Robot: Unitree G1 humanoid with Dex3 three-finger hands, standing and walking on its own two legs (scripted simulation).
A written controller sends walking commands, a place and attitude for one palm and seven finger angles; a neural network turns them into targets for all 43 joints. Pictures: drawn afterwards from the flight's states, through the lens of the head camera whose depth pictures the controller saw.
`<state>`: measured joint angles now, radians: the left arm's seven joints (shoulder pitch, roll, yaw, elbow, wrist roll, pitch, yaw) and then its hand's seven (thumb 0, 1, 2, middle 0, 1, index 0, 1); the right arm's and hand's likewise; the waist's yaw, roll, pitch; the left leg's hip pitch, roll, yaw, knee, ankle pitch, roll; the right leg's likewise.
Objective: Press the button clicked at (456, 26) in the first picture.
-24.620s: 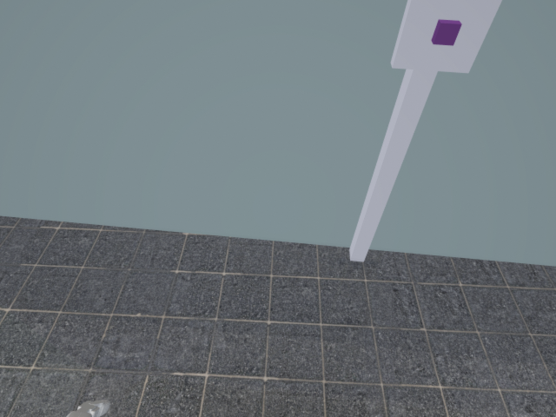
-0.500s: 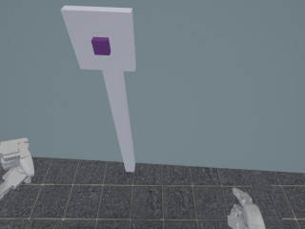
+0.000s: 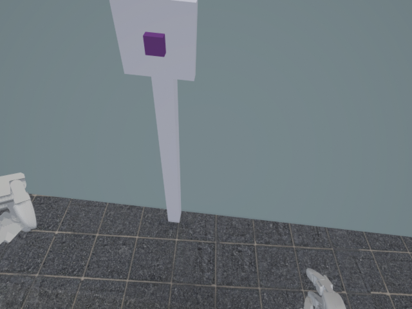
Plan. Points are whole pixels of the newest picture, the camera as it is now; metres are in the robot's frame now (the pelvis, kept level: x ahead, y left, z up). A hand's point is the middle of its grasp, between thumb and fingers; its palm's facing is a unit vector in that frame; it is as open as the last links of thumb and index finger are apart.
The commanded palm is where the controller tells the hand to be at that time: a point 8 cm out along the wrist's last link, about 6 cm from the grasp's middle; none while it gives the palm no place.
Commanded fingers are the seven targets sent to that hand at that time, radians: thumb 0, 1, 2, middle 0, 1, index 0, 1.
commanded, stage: step back with the hand held close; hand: left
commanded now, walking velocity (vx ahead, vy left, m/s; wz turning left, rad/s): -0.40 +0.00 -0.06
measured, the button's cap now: (155, 43) +0.61 +0.16 +0.21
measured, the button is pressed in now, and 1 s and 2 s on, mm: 0 0 0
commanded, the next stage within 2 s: stop stepping back and stand still in 0.36 s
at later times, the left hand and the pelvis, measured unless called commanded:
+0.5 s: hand out of the picture +0.09 +0.24 +0.19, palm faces +0.33 -0.86 -0.38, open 3.1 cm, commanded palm +0.03 +0.28 +0.19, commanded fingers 0.00 0.90 0.90 -1.30 -1.50 -1.30 -1.50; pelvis -0.11 +0.01 +0.02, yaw -3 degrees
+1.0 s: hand out of the picture +0.01 +0.22 +0.18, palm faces +0.32 -0.84 -0.43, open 3.1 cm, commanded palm -0.05 +0.27 +0.19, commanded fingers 0.00 0.90 0.90 -1.30 -1.50 -1.30 -1.50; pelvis -0.19 +0.00 +0.01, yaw -3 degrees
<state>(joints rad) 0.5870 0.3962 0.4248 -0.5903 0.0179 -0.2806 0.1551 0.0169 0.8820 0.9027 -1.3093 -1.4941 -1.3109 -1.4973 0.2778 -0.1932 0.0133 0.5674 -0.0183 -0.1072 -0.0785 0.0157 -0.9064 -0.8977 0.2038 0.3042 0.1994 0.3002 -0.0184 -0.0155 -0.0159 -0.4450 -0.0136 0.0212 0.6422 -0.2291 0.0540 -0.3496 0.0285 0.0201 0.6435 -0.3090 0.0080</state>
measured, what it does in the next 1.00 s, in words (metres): walks backwards: right foot, then left foot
